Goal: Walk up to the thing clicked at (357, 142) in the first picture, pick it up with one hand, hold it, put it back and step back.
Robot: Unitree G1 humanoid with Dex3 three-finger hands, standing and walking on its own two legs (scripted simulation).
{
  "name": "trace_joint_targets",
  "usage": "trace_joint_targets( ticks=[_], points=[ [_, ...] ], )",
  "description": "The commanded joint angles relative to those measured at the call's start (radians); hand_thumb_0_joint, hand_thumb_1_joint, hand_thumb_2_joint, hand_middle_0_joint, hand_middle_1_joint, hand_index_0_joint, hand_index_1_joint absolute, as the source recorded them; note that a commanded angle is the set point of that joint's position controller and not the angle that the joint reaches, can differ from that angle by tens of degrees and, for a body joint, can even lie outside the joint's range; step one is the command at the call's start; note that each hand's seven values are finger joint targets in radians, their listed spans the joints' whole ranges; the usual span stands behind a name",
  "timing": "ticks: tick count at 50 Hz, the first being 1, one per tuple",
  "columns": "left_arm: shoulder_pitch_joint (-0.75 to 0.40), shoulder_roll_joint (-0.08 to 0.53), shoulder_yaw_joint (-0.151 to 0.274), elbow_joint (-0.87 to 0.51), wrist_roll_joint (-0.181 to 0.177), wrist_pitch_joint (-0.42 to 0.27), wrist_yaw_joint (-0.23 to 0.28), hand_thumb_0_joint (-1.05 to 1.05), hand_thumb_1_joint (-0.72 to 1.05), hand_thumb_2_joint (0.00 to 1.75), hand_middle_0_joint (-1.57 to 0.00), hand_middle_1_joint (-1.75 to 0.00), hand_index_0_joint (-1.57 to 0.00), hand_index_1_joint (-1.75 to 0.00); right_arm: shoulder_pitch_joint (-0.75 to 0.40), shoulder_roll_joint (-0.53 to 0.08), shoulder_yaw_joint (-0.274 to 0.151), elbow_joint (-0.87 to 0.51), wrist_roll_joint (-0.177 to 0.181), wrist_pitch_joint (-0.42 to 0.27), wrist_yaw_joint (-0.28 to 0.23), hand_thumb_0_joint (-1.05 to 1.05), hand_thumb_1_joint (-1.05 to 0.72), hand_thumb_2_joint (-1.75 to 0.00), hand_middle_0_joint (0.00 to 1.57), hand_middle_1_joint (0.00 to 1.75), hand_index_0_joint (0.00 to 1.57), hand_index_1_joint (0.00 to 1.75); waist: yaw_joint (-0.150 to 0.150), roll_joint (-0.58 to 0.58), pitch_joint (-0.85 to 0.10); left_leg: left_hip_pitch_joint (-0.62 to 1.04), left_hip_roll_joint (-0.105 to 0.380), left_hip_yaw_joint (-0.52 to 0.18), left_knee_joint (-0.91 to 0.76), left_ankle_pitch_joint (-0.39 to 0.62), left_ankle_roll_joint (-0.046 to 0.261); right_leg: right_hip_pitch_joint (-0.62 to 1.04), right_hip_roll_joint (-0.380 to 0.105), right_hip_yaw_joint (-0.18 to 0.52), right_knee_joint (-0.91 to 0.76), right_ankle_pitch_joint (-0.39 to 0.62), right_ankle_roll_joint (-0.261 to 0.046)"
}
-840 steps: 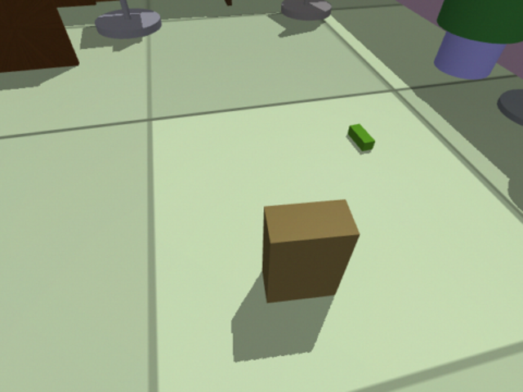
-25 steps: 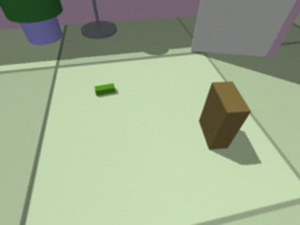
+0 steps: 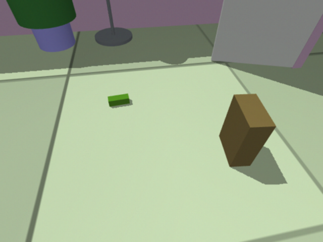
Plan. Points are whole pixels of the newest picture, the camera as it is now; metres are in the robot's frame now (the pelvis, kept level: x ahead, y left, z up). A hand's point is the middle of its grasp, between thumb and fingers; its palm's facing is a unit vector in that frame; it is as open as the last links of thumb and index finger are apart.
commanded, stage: stand
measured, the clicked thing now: (118, 100) +1.47 +0.34 -0.75
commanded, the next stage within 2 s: none
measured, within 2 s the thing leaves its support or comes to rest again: neither
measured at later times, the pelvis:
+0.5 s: pelvis -0.02 +0.00 +0.00, yaw +1 degrees
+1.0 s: pelvis -0.01 +0.00 +0.00, yaw +2 degrees
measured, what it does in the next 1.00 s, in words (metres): stands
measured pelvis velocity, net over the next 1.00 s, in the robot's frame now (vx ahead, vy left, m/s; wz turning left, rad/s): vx -0.01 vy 0.00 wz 0.03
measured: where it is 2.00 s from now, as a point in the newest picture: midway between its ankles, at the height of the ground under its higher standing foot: outside the picture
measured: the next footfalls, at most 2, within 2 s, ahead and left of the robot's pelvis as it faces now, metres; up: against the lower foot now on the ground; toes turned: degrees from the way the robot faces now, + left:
none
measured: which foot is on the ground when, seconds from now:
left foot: down 0.00-1.00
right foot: down 0.00-1.00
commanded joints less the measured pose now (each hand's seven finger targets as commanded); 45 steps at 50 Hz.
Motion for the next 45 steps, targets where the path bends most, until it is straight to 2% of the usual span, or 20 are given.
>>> trace_joint_targets(
  ticks=[1,4,7,11,15,20,26,34,35,42,45],
  points=[
    [-0.035,0.212,0.038,-0.058,-0.002,-0.017,0.009,0.0,0.9,0.9,-0.2,-0.3,-0.2,-0.3,-0.048,-0.218,-0.045,-0.058,-0.004,-0.026,-0.01,0.0,-0.9,-0.9,0.2,0.3,0.2,0.3,0.001,0.005,-0.098,0.043,0.106,-0.092,-0.075,0.134,0.033,0.001,-0.084,0.021,-0.04,0.236,-0.051],
    [-0.028,0.215,0.038,-0.055,0.001,-0.019,0.007,0.0,0.9,0.9,-0.2,-0.3,-0.2,-0.3,-0.043,-0.213,-0.045,-0.057,-0.002,-0.026,-0.007,0.0,-0.9,-0.9,0.2,0.3,0.2,0.3,0.001,-0.011,-0.086,0.033,0.104,-0.102,-0.09,0.087,0.033,-0.005,-0.086,0.026,-0.055,0.202,-0.052],
    [-0.028,0.214,0.036,-0.058,0.0,-0.023,0.006,0.0,0.9,0.9,-0.2,-0.3,-0.2,-0.3,-0.03,-0.216,-0.045,-0.055,-0.002,-0.028,-0.004,0.0,-0.9,-0.9,0.2,0.3,0.2,0.3,-0.002,-0.008,-0.097,0.044,0.104,-0.101,-0.083,0.104,0.035,0.006,-0.095,0.028,-0.063,0.223,-0.052],
    [-0.023,0.212,0.034,-0.059,0.003,-0.026,0.007,0.0,0.9,0.9,-0.2,-0.3,-0.2,-0.3,-0.03,-0.214,-0.046,-0.055,-0.002,-0.024,-0.002,0.0,-0.9,-0.9,0.2,0.3,0.2,0.3,-0.004,-0.018,-0.087,0.051,0.101,-0.102,-0.08,0.068,0.038,-0.018,-0.095,0.031,-0.083,0.191,-0.051],
    [-0.015,0.224,0.036,-0.06,0.004,-0.025,0.007,0.0,0.9,0.9,-0.2,-0.3,-0.2,-0.3,-0.027,-0.207,-0.046,-0.053,-0.005,-0.021,0.001,0.0,-0.9,-0.9,0.2,0.3,0.2,0.3,-0.003,-0.028,-0.056,0.032,0.091,-0.105,-0.087,-0.015,0.035,-0.055,-0.092,0.043,-0.109,0.058,-0.05],
    [-0.005,0.226,0.036,-0.062,0.003,-0.026,0.004,0.0,0.9,0.9,-0.2,-0.3,-0.2,-0.3,-0.009,-0.207,-0.046,-0.047,-0.006,-0.023,0.002,0.0,-0.9,-0.9,0.2,0.3,0.2,0.3,-0.001,-0.01,-0.056,0.006,0.092,-0.115,-0.087,-0.035,0.036,-0.041,-0.092,0.045,-0.109,0.035,-0.054],
    [0.014,0.222,0.035,-0.059,0.0,-0.024,0.001,0.0,0.9,0.9,-0.2,-0.3,-0.2,-0.3,0.004,-0.214,-0.043,-0.046,-0.004,-0.03,0.0,0.0,-0.9,-0.9,0.2,0.3,0.2,0.3,0.003,0.004,-0.077,0.01,0.102,-0.129,-0.102,0.018,0.038,-0.011,-0.092,0.032,-0.08,0.131,-0.054],
    [0.017,0.223,0.029,-0.062,0.003,-0.021,0.003,0.0,0.9,0.9,-0.2,-0.3,-0.2,-0.3,0.013,-0.216,-0.042,-0.044,-0.003,-0.025,-0.002,0.0,-0.9,-0.9,0.2,0.3,0.2,0.3,0.001,-0.016,-0.067,0.01,0.094,-0.124,-0.086,0.007,0.037,-0.034,-0.094,0.033,-0.084,0.089,-0.057],
    [0.018,0.226,0.03,-0.061,0.0,-0.02,0.002,0.0,0.9,0.9,-0.2,-0.3,-0.2,-0.3,0.023,-0.216,-0.039,-0.039,-0.004,-0.024,-0.001,0.0,-0.9,-0.9,0.2,0.3,0.2,0.3,0.003,-0.008,-0.055,-0.01,0.094,-0.129,-0.093,-0.01,0.037,-0.027,-0.093,0.034,-0.09,0.06,-0.056],
    [0.022,0.224,0.026,-0.07,0.002,-0.023,0.003,0.0,0.9,0.9,-0.2,-0.3,-0.2,-0.3,0.016,-0.217,-0.04,-0.045,0.0,-0.028,0.0,0.0,-0.9,-0.9,0.2,0.3,0.2,0.3,0.0,-0.01,-0.085,0.017,0.099,-0.129,-0.076,0.067,0.038,-0.013,-0.097,0.024,-0.069,0.151,-0.058],
    [0.021,0.229,0.028,-0.067,-0.001,-0.022,0.003,0.0,0.9,0.9,-0.2,-0.3,-0.2,-0.3,0.025,-0.213,-0.035,-0.044,0.0,-0.029,-0.001,0.0,-0.9,-0.9,0.2,0.3,0.2,0.3,0.001,-0.013,-0.069,-0.004,0.095,-0.126,-0.087,0.051,0.038,0.0,-0.1,0.028,-0.073,0.15,-0.058]
  ],
)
